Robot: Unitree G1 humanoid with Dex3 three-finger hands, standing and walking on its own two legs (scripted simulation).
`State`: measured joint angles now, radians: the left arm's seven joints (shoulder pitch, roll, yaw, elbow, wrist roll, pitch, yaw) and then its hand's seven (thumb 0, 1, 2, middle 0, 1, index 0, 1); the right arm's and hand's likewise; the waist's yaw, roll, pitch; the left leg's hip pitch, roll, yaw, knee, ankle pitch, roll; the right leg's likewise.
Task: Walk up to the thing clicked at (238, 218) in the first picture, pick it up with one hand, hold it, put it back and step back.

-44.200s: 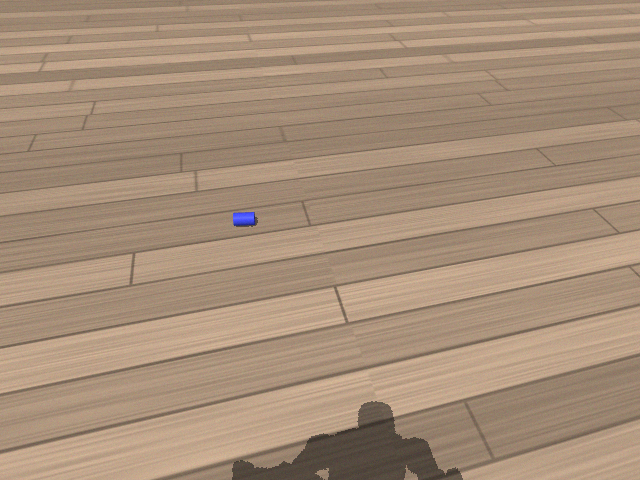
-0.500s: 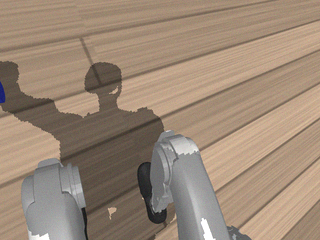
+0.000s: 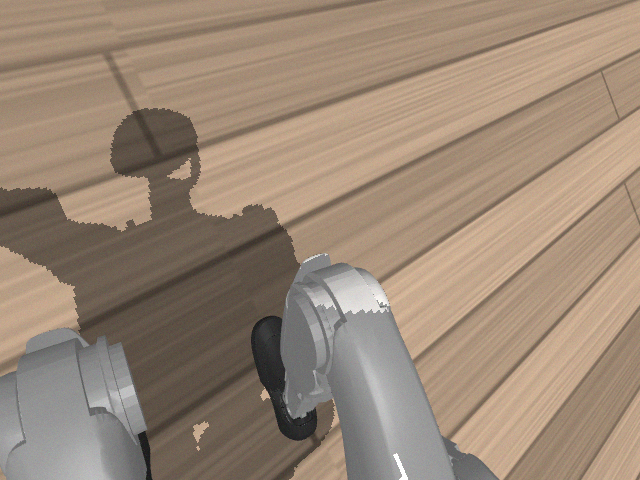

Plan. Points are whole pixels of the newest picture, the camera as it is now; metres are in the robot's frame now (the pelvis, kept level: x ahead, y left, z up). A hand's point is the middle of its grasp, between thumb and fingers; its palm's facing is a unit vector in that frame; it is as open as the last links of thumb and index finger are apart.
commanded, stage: rest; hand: left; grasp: from above
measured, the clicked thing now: out of the picture +0.49 +0.32 -0.27
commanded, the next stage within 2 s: open in 0.48 s
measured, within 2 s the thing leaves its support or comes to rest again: rests again in 0.88 s
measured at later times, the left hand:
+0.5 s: hand out of the picture +0.47 +0.33 -0.24, palm faces -0.45 -0.14 -0.88, open 8.2 cm
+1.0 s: hand out of the picture +0.48 +0.33 -0.24, palm faces -0.44 -0.12 -0.89, open 9.8 cm
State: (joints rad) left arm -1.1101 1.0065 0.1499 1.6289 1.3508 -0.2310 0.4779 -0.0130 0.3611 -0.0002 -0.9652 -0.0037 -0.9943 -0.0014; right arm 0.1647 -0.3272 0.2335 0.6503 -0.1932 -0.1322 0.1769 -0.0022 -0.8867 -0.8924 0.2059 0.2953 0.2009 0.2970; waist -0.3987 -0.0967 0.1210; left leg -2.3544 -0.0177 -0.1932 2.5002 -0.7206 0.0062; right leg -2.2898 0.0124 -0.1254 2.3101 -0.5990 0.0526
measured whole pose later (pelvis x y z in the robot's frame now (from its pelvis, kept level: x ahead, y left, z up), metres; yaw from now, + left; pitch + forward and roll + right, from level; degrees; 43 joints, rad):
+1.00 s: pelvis -0.01 +0.01 -0.01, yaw -3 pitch +29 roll -15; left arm -1.13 1.11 0.12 1.70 1.34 -0.23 0.51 0.00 0.14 0.45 -0.63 -0.45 -0.64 -0.45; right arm 0.15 -0.36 0.30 0.62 -0.22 -0.19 0.21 0.00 -0.89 -0.90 0.21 0.30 0.20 0.30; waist -0.43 -0.12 0.16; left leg -2.35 -0.01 -0.23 2.54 -0.72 0.02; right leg -2.27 0.03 -0.16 2.30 -0.58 0.06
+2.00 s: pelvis +0.00 +0.00 +0.01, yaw -1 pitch +33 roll -14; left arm -1.03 1.01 0.17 1.34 1.28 -0.16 0.38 0.00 -0.39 0.90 -0.20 -0.89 -0.19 -0.89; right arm 0.21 -0.35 0.20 0.63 -0.18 -0.12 0.22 0.00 -0.91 -0.90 0.21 0.30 0.20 0.30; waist -0.35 -0.04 0.03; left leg -2.35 -0.02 -0.21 2.48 -0.73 0.01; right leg -2.28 0.01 -0.14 2.27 -0.60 0.04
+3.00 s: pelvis +0.00 +0.00 +0.07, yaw +4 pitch +38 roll -10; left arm -0.82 0.79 0.14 1.00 0.99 -0.09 0.07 0.00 0.23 0.92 -0.26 -0.56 -0.25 -0.58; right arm 0.25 -0.30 0.08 0.60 -0.07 0.06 0.13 0.00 -0.89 -0.90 0.21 0.29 0.20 0.30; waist -0.23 0.06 -0.10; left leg -2.22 -0.02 -0.11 2.25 -0.70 0.03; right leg -2.16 -0.02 -0.07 2.12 -0.61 0.05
